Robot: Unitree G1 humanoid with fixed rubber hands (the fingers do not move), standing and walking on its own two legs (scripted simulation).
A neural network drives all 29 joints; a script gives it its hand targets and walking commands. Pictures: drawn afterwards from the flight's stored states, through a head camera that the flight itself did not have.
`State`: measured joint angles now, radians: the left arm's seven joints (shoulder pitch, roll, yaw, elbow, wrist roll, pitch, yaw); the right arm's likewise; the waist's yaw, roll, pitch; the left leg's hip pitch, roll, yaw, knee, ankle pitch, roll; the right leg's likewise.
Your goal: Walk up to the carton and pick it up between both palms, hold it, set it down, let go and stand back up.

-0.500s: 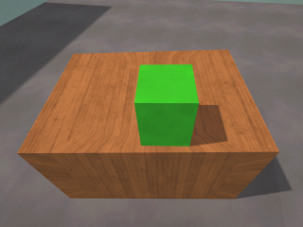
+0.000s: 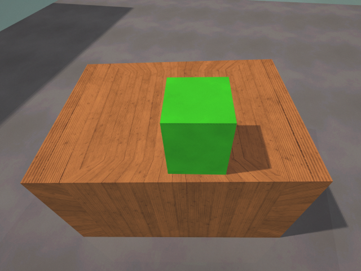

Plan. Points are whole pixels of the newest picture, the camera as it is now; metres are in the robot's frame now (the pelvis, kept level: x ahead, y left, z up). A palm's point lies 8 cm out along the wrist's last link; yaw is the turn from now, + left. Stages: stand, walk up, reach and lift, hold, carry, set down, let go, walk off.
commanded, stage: walk up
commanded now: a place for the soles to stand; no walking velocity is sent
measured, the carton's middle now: (197, 127) +0.56 -0.04 -0.06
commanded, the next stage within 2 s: none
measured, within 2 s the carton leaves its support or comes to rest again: neither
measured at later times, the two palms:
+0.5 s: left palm out of the picture +0.07 +0.27 -0.11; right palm out of the picture +0.06 -0.26 -0.13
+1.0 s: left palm (94, 261) +0.18 +0.24 -0.10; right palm (315, 262) +0.17 -0.30 -0.14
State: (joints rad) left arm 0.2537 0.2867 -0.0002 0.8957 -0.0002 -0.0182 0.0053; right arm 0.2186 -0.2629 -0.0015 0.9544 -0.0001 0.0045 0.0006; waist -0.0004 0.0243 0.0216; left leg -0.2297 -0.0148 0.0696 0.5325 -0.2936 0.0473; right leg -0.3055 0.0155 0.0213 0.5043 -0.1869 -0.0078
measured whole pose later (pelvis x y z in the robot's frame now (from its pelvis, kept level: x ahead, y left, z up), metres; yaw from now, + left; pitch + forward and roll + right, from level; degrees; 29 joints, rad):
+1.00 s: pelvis +0.13 -0.04 -0.01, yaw -3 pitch -3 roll +0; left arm 0.31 0.28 0.00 0.89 0.00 -0.04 0.04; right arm 0.30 -0.28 0.00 0.83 -0.01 0.02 0.00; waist 0.00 0.08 0.09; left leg -0.40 0.02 0.07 0.85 -0.42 0.00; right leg -0.17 0.03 0.01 0.58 -0.35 -0.03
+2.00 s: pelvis +0.14 -0.02 +0.00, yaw -5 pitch -3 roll -2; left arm 0.25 0.28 0.00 0.89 0.00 -0.01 0.02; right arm 0.13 -0.28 0.00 1.01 -0.01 0.03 0.01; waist 0.00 0.04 0.08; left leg -0.31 0.02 0.10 0.58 -0.23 0.06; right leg -0.19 0.03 0.01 0.55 -0.31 -0.01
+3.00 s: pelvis +0.15 -0.02 -0.02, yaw -4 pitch -6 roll -1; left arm 0.10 0.27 0.00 0.46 0.00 0.45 0.04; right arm 0.08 -0.28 -0.01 0.88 -0.02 -0.06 0.09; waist 0.00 -0.06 0.13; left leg -0.31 0.02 0.11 0.75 -0.33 0.04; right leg -0.20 0.02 0.01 0.74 -0.43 0.00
